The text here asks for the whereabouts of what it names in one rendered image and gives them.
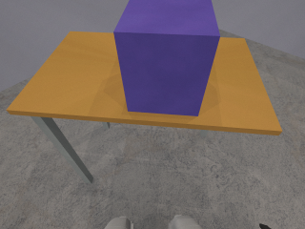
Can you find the left robot thigh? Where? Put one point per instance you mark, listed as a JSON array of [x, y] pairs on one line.
[[120, 223]]

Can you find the robot thigh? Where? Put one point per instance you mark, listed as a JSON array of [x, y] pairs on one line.
[[183, 222], [120, 223]]

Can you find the carton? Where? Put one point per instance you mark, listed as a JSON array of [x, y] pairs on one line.
[[166, 50]]

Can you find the right robot thigh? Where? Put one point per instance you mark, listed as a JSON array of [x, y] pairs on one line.
[[183, 222]]

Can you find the table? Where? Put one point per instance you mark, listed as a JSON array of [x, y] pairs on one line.
[[81, 80]]

